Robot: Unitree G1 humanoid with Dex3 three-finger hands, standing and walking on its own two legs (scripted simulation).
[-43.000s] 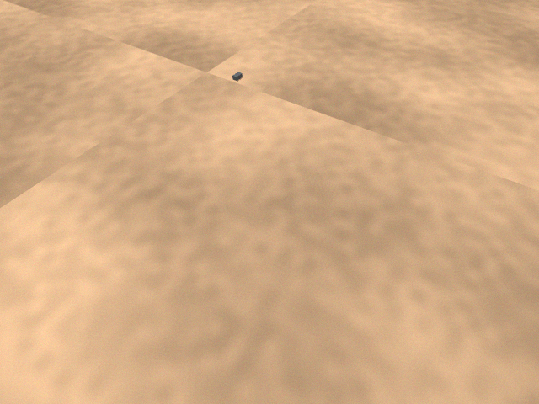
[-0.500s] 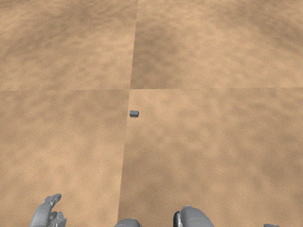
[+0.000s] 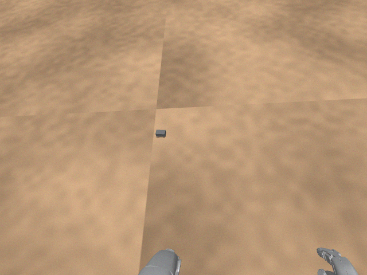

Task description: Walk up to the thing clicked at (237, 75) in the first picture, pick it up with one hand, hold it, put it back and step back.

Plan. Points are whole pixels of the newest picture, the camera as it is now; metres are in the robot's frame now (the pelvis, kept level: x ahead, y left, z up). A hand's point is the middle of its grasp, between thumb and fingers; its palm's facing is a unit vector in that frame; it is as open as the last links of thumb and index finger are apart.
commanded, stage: step back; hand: left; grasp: from above
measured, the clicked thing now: (160, 133) +1.05 +0.28 -0.75
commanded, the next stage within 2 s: stand in 1.04 s
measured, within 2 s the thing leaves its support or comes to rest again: neither
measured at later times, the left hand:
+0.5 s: hand out of the picture -0.02 +0.27 -0.14, palm faces +0.09 -0.91 -0.41, open 7.4 cm
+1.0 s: hand out of the picture +0.04 +0.29 -0.15, palm faces +0.15 -0.90 -0.40, open 7.4 cm
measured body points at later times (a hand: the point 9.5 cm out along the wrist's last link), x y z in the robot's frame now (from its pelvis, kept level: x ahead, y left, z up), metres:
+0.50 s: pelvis -0.04 -0.01 +0.00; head -0.04 -0.02 +0.45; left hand -0.03 +0.32 -0.11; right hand +0.03 -0.33 -0.13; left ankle -0.08 +0.14 -0.73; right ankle +0.01 -0.10 -0.73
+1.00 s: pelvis +0.00 +0.01 -0.01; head +0.04 +0.02 +0.44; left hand +0.03 +0.34 -0.12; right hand +0.13 -0.27 -0.14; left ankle +0.03 +0.15 -0.73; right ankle +0.01 -0.10 -0.72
